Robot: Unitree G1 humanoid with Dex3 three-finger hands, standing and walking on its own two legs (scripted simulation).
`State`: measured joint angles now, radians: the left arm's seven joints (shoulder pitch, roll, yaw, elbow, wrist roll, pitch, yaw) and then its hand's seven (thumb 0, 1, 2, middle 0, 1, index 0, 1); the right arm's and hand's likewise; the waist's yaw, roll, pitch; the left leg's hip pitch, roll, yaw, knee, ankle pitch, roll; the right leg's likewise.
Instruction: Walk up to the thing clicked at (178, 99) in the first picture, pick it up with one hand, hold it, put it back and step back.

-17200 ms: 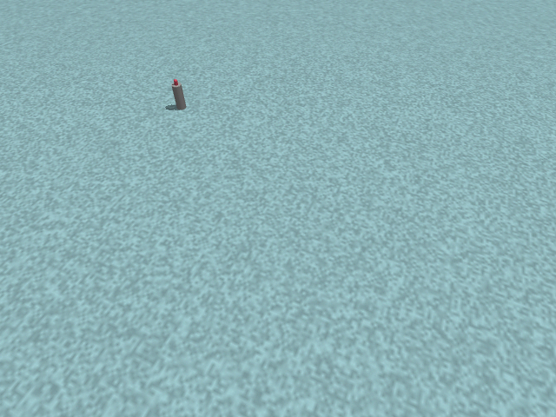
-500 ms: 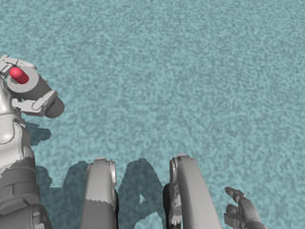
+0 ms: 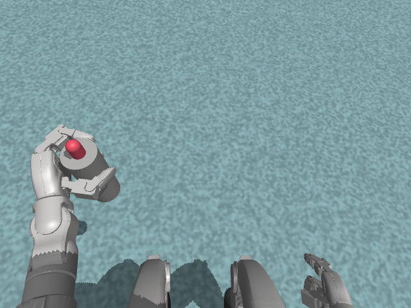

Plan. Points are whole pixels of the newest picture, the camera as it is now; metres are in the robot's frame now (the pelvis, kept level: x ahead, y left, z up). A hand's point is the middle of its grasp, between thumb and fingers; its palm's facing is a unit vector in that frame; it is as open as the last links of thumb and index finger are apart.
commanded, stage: lift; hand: left
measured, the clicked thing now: (91, 170) +0.37 +0.21 +0.01
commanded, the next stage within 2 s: hold in 0.92 s
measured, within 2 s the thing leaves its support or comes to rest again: neither
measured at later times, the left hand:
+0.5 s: hand (88, 149) +0.36 +0.19 +0.10, palm faces +0.25 -0.97 +0.00, open 9.0 cm
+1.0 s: hand (92, 137) +0.36 +0.18 +0.13, palm faces +0.26 -0.97 +0.00, open 9.0 cm
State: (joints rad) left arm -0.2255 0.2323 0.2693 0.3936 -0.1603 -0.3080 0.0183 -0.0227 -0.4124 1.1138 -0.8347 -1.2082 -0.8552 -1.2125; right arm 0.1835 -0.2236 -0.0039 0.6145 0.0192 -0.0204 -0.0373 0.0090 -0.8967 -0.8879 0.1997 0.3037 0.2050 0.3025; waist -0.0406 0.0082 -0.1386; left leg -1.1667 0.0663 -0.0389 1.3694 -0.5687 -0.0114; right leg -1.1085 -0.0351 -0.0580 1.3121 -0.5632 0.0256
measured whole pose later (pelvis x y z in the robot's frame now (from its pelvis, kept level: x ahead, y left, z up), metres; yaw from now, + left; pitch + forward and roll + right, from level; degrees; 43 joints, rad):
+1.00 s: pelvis +0.03 -0.01 +0.08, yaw +1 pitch +10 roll -1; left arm -0.13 0.15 0.17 0.38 -0.13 -0.35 0.08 -0.02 -0.37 1.06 -0.84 -1.17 -0.86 -1.17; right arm 0.22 -0.21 -0.01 0.64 -0.01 0.00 -0.03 0.01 -0.91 -0.89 0.20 0.30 0.20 0.30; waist -0.03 0.01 -0.06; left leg -0.68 0.06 0.00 0.95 -0.45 -0.02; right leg -0.64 -0.03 -0.05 0.92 -0.45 0.02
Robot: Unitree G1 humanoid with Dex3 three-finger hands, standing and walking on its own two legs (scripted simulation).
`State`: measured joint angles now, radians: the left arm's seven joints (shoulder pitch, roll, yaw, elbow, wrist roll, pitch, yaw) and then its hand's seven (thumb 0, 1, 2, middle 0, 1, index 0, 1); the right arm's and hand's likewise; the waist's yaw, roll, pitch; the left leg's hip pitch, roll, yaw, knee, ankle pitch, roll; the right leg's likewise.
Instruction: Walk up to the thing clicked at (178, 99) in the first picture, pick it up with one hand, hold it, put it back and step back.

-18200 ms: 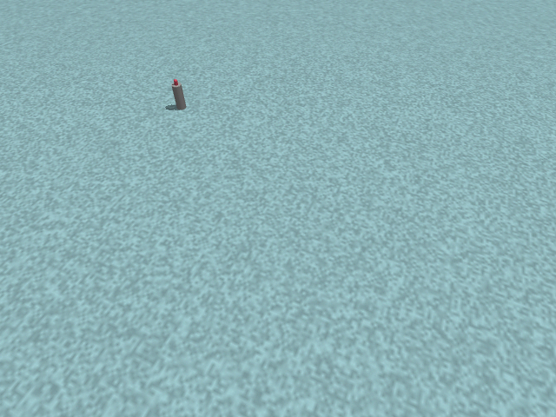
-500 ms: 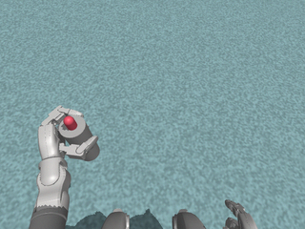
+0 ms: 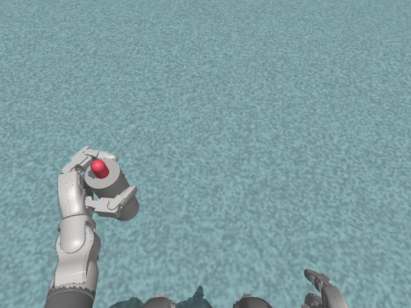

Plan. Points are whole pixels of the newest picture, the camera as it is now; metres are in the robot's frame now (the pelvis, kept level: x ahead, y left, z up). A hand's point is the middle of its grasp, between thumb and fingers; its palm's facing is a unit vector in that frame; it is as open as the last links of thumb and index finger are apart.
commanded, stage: hold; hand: left
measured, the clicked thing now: (113, 189) +0.34 +0.18 +0.03
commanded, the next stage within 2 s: none
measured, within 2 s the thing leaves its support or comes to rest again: neither
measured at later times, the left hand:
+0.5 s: hand (110, 178) +0.34 +0.17 +0.07, palm faces +0.24 -0.97 +0.01, open 8.9 cm
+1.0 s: hand (109, 178) +0.33 +0.17 +0.07, palm faces +0.25 -0.97 +0.01, open 8.9 cm
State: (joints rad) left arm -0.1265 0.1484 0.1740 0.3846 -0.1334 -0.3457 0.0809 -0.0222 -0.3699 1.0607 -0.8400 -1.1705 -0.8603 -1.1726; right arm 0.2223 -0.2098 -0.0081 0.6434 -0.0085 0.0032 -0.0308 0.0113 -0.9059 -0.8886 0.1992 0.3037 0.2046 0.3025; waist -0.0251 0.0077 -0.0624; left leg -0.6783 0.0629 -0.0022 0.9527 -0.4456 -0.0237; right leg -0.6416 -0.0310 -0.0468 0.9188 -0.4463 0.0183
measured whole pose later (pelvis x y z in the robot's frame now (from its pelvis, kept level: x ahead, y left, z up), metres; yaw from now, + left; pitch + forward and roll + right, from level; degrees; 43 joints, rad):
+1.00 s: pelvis +0.00 +0.00 +0.02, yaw +0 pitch +6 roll -1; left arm -0.11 0.12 0.14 0.36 -0.12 -0.32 0.11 -0.02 -0.34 1.03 -0.83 -1.16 -0.85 -1.16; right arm 0.22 -0.20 -0.01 0.65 -0.01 0.00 -0.03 0.01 -0.91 -0.90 0.20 0.30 0.20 0.30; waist -0.02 0.01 -0.04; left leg -0.56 0.06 0.01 0.84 -0.40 -0.02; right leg -0.52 -0.03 -0.04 0.81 -0.40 0.02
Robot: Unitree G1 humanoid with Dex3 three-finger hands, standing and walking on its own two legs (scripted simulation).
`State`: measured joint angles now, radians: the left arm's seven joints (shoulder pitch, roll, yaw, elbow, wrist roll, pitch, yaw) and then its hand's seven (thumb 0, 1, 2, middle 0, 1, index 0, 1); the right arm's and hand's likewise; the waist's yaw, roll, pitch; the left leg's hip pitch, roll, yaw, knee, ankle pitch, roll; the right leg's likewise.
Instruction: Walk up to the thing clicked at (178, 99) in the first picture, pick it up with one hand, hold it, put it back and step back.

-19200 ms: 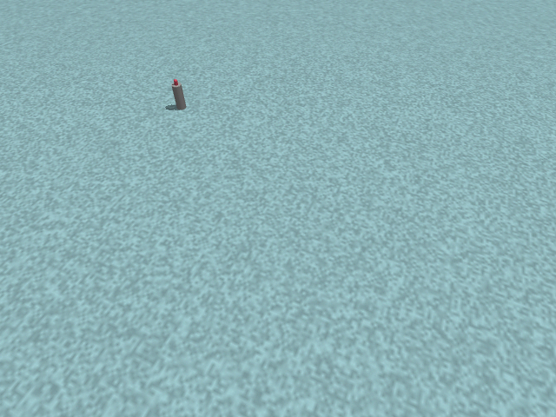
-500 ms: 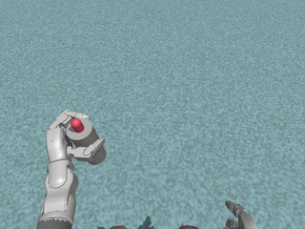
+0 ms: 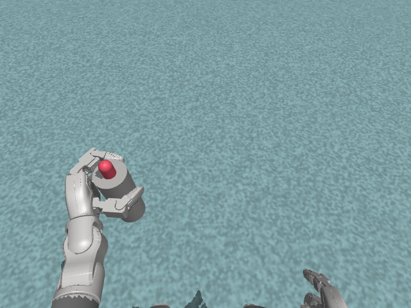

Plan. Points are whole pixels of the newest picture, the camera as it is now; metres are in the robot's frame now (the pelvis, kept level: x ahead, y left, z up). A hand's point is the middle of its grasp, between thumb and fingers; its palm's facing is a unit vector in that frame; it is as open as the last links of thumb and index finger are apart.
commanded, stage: hold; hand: left
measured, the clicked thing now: (120, 190) +0.33 +0.17 +0.04
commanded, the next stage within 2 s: crouch in 1.62 s
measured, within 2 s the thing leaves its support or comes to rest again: neither
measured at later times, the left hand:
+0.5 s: hand (116, 184) +0.33 +0.17 +0.06, palm faces +0.24 -0.97 +0.01, open 8.9 cm
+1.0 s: hand (114, 185) +0.33 +0.17 +0.06, palm faces +0.24 -0.97 +0.01, open 8.9 cm
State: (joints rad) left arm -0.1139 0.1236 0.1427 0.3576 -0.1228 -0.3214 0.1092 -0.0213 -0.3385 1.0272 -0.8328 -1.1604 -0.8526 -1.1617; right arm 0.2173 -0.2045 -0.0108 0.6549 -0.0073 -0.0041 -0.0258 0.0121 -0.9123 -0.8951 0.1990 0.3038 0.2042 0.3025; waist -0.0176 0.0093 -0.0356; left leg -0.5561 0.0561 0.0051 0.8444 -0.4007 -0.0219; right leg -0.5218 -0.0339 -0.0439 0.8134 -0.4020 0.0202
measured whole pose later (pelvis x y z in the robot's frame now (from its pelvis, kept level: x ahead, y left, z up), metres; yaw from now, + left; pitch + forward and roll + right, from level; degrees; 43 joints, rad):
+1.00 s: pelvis +0.00 +0.00 +0.00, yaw +0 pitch +6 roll -1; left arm -0.13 0.13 0.15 0.40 -0.13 -0.34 0.09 -0.02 -0.34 1.03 -0.84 -1.16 -0.86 -1.16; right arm 0.21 -0.21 -0.01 0.66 0.00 0.00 -0.02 0.01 -0.91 -0.90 0.20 0.30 0.20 0.30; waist -0.02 0.01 -0.03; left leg -0.55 0.05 0.00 0.83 -0.39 -0.02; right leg -0.52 -0.04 -0.04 0.81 -0.39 0.02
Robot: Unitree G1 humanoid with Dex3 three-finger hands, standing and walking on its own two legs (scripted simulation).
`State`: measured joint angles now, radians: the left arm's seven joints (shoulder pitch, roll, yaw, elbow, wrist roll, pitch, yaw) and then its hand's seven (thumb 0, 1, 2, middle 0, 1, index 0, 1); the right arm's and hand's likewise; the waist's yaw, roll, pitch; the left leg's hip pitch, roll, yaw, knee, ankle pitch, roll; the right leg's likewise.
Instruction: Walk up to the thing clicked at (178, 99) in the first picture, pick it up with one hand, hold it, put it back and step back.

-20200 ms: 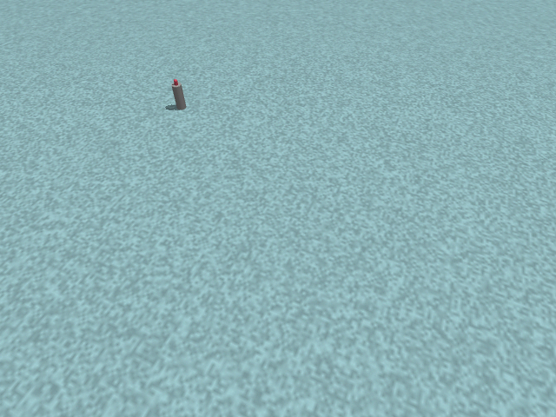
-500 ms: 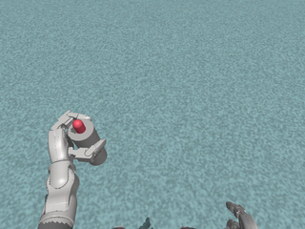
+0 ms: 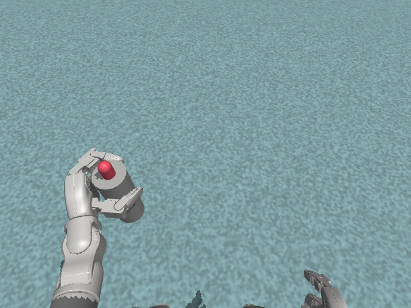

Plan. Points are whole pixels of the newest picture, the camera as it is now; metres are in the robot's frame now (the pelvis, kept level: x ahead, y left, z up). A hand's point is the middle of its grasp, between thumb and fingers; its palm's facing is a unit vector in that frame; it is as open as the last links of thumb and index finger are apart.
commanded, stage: hold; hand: left
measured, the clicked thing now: (119, 190) +0.33 +0.17 +0.04
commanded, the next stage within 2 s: crouch in 0.62 s
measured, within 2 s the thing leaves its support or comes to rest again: neither
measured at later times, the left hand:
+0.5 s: hand (116, 180) +0.34 +0.17 +0.05, palm faces +0.24 -0.97 +0.01, open 8.9 cm
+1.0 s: hand (119, 188) +0.35 +0.18 +0.02, palm faces +0.26 -0.96 +0.01, open 8.9 cm
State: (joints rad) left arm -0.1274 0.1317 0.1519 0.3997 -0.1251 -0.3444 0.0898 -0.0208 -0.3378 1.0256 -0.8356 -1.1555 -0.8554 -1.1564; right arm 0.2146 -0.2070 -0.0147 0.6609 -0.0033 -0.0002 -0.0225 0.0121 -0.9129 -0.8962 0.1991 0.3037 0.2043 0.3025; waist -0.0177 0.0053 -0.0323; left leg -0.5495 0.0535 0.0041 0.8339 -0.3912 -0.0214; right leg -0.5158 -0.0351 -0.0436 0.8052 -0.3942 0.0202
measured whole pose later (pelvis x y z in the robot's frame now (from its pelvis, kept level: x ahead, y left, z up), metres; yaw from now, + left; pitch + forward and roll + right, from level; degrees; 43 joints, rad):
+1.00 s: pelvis +0.00 +0.00 -0.01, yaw +0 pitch +10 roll -1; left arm -0.20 0.13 0.19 0.55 -0.11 -0.43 0.09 -0.02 -0.33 1.03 -0.83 -1.16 -0.85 -1.16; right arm 0.20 -0.21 -0.03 0.66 -0.02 0.01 0.00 0.01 -0.91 -0.90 0.20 0.30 0.20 0.30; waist -0.03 -0.01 -0.05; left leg -0.66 0.05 0.00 0.91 -0.42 -0.02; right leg -0.63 -0.03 -0.04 0.88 -0.43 0.02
